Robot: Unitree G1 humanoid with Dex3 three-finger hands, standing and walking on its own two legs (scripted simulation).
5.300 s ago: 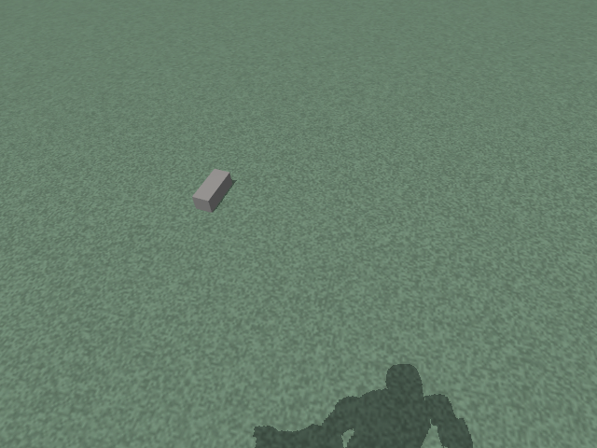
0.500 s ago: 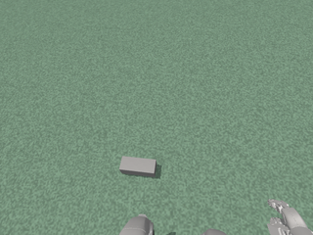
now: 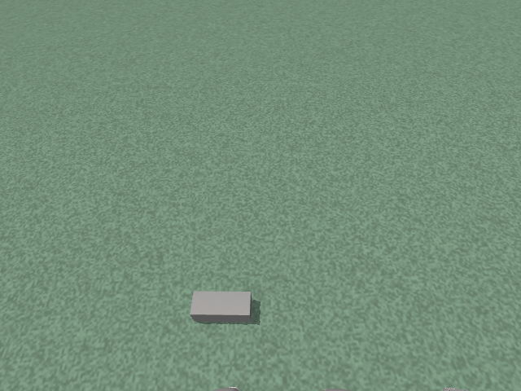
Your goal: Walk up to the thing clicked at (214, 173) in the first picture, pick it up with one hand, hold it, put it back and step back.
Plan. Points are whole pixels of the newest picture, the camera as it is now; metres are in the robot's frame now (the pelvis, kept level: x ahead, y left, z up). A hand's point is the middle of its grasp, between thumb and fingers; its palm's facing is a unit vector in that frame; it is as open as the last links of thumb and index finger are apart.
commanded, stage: walk up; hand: left
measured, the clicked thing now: (222, 306) +0.50 +0.19 -0.71
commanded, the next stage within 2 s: stand in 0.94 s
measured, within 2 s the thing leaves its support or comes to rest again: neither
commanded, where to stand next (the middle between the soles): +0.09 +0.01 m, yaw -1 degrees
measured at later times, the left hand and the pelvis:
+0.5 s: hand out of the picture +0.12 +0.24 -0.13, palm faces -0.06 -0.94 -0.33, open 7.4 cm; pelvis +0.01 +0.00 +0.03, yaw -2 degrees
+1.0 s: hand out of the picture +0.10 +0.25 -0.13, palm faces -0.08 -0.94 -0.34, open 7.4 cm; pelvis +0.02 +0.00 +0.03, yaw -3 degrees
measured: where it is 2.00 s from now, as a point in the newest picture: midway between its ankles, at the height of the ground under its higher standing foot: outside the picture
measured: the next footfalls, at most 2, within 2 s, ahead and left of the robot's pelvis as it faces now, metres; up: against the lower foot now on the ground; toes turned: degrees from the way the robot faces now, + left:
none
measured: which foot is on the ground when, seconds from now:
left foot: down 0.00-1.00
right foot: down 0.00-1.00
